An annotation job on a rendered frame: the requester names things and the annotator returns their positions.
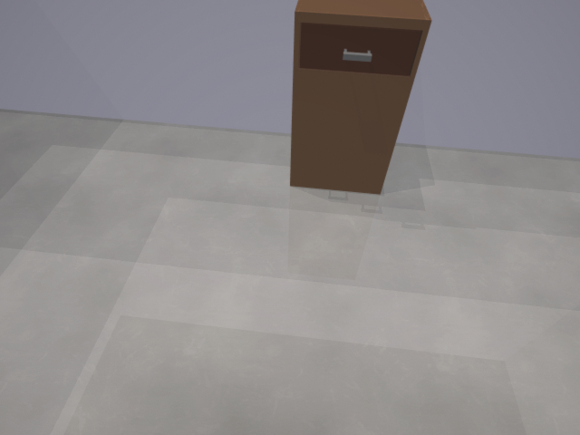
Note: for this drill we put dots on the handle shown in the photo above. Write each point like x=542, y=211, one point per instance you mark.
x=362, y=57

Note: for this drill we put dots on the cabinet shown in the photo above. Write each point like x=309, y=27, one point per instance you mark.
x=345, y=124

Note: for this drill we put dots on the drawer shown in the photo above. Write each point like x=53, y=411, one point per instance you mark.
x=392, y=50

